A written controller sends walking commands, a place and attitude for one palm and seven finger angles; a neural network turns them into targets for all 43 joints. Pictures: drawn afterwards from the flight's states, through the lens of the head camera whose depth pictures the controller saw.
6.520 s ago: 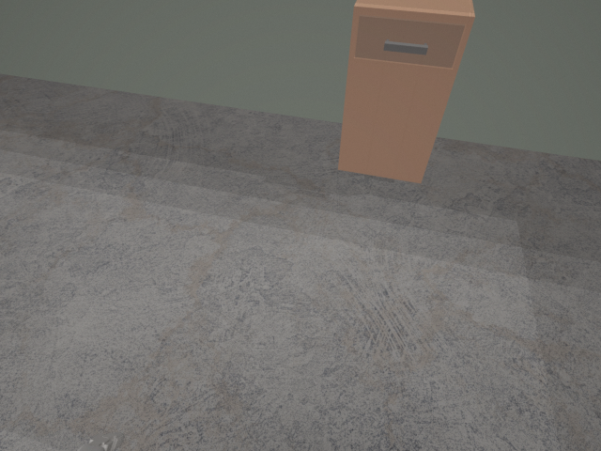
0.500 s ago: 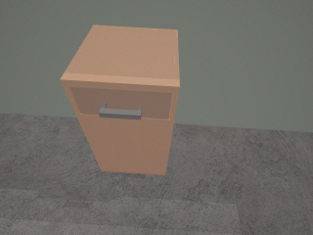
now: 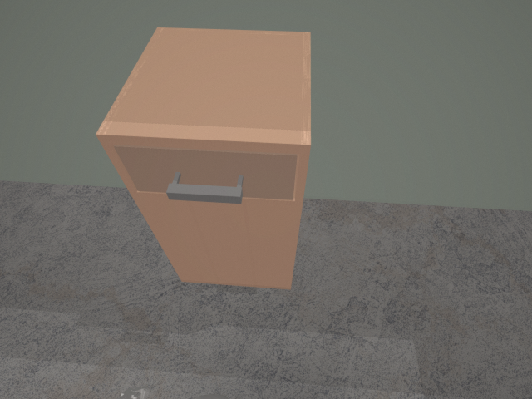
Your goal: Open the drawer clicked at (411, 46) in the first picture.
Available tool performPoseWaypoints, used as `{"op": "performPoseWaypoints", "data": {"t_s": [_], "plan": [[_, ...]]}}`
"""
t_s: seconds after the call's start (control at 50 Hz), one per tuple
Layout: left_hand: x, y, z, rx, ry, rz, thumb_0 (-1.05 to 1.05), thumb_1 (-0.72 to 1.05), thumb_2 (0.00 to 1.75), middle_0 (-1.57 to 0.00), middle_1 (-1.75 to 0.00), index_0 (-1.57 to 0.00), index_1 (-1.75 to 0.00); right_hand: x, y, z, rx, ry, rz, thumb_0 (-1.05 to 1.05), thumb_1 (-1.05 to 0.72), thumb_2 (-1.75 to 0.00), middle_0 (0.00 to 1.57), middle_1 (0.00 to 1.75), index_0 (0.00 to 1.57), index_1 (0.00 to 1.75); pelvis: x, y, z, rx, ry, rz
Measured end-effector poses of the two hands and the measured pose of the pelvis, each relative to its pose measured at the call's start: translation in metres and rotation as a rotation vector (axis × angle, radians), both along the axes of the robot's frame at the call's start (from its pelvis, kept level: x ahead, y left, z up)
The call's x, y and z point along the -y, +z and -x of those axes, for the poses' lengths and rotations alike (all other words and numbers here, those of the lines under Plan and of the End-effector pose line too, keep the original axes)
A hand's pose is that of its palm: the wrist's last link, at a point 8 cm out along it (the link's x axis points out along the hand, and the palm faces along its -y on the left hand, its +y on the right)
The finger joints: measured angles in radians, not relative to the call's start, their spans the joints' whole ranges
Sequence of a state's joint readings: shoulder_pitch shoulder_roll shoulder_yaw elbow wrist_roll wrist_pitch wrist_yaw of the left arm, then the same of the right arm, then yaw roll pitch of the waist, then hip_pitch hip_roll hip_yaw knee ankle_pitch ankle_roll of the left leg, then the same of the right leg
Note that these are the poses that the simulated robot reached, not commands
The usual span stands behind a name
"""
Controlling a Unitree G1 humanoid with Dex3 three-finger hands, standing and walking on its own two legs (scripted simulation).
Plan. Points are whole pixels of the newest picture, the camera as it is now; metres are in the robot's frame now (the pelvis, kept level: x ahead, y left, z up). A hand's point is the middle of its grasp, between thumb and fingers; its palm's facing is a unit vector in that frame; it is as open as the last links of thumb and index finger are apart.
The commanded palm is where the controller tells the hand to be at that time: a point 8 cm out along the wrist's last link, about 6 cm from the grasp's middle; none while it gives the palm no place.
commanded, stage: come to a stop and stand still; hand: left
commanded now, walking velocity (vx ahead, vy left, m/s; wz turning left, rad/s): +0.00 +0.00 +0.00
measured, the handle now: (207, 185) +0.53 +0.17 -0.09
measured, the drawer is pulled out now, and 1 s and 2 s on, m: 0.00 0.00 0.00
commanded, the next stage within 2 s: look again from close up in 0.88 s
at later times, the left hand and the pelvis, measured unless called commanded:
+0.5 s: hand out of the picture -0.03 +0.17 -0.17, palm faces -0.02 -0.98 -0.21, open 7.4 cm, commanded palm none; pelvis -0.03 +0.00 +0.01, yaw -2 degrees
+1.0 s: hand out of the picture -0.03 +0.15 -0.17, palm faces -0.02 -0.99 -0.17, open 7.4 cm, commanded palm none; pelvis -0.02 -0.01 +0.01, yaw -2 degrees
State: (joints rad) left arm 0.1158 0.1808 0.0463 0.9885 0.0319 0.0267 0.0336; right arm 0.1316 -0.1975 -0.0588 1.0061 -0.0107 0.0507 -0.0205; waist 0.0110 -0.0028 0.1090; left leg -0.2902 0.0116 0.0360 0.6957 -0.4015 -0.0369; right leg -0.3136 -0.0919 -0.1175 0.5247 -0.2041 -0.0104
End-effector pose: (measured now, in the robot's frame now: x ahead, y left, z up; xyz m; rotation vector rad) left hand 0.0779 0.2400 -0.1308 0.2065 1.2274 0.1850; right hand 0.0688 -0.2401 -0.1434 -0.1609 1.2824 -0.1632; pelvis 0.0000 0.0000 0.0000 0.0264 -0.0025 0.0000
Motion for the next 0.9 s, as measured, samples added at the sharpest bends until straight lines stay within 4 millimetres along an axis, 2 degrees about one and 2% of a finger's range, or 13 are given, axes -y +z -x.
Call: {"op": "performPoseWaypoints", "data": {"t_s": [0.08,0.2,0.32,0.42,0.54,0.7,0.8,0.9], "plan": [[-0.020,-0.015,0.013,-0.009,0.016,0.021,0.00,0.91,0.89,-0.20,-0.30,-0.20,-0.30,-0.014,0.005,0.003,0.054,0.021,0.032,0.00,-0.91,-0.90,0.20,0.30,0.19,0.30,-0.015,-0.008,0.008,0.013,-0.005,0.017],[-0.029,-0.010,0.045,-0.064,0.034,0.029,0.01,0.91,0.89,-0.20,-0.30,-0.19,-0.30,-0.033,0.012,0.020,0.032,0.035,0.017,0.00,-0.91,-0.90,0.20,0.30,0.20,0.30,-0.020,0.002,0.014,0.007,-0.017,0.014],[-0.017,-0.008,0.081,-0.142,0.013,0.014,0.01,0.91,0.90,-0.20,-0.30,-0.19,-0.30,-0.031,-0.001,0.039,0.026,-0.010,-0.028,0.00,-0.92,-0.90,0.20,0.30,0.20,0.30,-0.015,-0.001,0.020,0.002,-0.041,-0.016],[0.004,-0.001,0.103,-0.184,-0.004,0.026,0.01,0.91,0.89,-0.20,-0.30,-0.19,-0.30,-0.022,-0.005,0.066,-0.010,-0.051,-0.043,0.00,-0.93,-0.90,0.20,0.30,0.20,0.30,-0.009,0.004,0.027,0.018,-0.039,0.006],[0.024,-0.004,0.111,-0.182,-0.005,0.059,0.01,0.91,0.89,-0.20,-0.30,-0.20,-0.30,-0.018,-0.005,0.108,-0.103,-0.058,-0.047,0.00,-0.92,-0.90,0.20,0.30,0.20,0.30,0.000,0.006,0.034,0.028,-0.038,0.010],[0.036,-0.008,0.119,-0.197,0.001,0.078,0.01,0.92,0.89,-0.20,-0.30,-0.20,-0.30,-0.021,-0.002,0.154,-0.220,-0.084,-0.059,0.00,-0.91,-0.90,0.20,0.30,0.20,0.30,0.008,0.006,0.036,0.023,-0.036,0.016],[0.039,-0.009,0.120,-0.209,0.005,0.084,0.01,0.92,0.89,-0.20,-0.30,-0.20,-0.30,-0.027,-0.001,0.166,-0.256,-0.096,-0.071,0.00,-0.91,-0.90,0.20,0.30,0.20,0.30,0.009,0.006,0.034,0.016,-0.034,0.017],[0.042,-0.009,0.118,-0.215,0.009,0.088,0.01,0.92,0.89,-0.20,-0.30,-0.19,-0.30,-0.033,-0.002,0.161,-0.252,-0.099,-0.081,0.00,-0.91,-0.90,0.20,0.30,0.20,0.30,0.009,0.006,0.029,0.012,-0.034,0.018]]}}
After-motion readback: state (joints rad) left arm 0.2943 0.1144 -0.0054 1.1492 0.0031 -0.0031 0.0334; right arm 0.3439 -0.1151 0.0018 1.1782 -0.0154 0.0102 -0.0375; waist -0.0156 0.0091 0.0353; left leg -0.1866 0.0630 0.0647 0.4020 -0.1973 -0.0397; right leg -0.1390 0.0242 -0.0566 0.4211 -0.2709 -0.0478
